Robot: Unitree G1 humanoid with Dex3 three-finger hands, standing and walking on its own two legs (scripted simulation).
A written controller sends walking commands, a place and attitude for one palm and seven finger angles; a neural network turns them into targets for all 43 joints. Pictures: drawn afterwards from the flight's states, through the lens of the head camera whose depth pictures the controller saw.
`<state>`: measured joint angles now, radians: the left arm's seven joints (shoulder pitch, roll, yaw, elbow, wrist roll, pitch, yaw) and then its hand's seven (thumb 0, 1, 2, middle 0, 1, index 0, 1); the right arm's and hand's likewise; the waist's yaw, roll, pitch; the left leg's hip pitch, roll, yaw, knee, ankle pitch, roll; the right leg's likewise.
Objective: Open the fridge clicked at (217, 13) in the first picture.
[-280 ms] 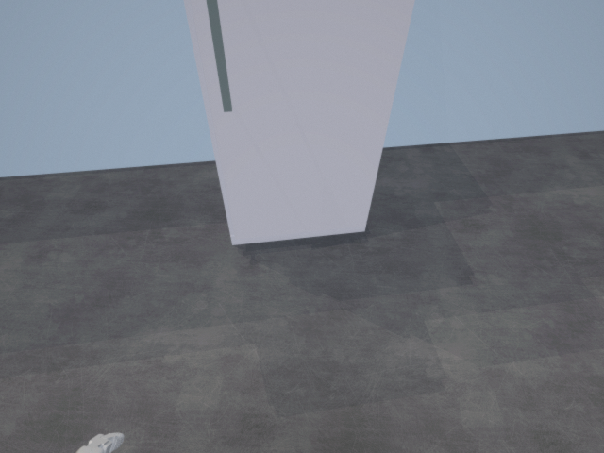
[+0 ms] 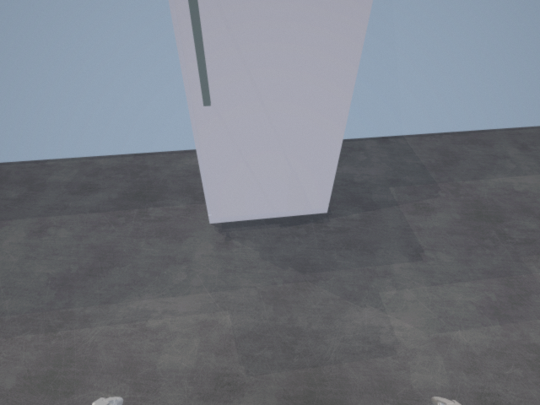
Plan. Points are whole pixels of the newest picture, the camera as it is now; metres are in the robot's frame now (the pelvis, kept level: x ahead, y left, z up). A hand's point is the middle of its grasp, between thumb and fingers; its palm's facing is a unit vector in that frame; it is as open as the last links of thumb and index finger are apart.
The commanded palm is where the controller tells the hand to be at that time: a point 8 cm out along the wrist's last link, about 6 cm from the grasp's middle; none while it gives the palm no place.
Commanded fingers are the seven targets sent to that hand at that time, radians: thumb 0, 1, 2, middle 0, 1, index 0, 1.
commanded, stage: stand and wait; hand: left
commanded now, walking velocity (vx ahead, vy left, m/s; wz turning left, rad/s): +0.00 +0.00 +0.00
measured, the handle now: (197, 28) +1.00 +0.27 +0.15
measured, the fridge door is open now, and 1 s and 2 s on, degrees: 0 0 0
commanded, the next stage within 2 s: look at it before walking up in 0.56 s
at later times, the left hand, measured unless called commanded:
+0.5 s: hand out of the picture +0.06 +0.23 -0.15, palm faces -0.03 -0.94 -0.34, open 7.4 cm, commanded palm none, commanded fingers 0.00 0.90 0.90 -0.20 -0.30 -0.20 -0.30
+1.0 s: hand out of the picture +0.06 +0.23 -0.15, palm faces -0.04 -0.94 -0.33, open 7.4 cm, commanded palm none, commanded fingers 0.00 0.90 0.90 -0.20 -0.30 -0.20 -0.30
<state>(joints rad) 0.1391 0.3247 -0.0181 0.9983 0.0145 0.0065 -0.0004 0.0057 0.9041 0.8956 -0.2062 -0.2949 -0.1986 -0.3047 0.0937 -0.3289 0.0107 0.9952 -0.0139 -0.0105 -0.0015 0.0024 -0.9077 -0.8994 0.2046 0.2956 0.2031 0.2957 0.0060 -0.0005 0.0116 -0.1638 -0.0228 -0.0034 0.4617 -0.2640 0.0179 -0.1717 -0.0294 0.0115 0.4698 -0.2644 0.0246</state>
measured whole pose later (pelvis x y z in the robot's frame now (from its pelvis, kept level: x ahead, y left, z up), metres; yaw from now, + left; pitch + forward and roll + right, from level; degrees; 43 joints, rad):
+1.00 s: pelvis -0.01 -0.02 +0.01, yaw +0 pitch -2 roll +0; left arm 0.14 0.33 -0.01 1.08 0.01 0.00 0.00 0.01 0.90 0.90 -0.21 -0.29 -0.20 -0.30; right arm 0.13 -0.34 0.01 1.11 -0.01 -0.01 0.00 0.00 -0.91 -0.90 0.20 0.30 0.20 0.30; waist 0.00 0.00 0.03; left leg -0.15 0.01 -0.01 0.38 -0.20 -0.01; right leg -0.15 0.00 0.00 0.39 -0.20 0.00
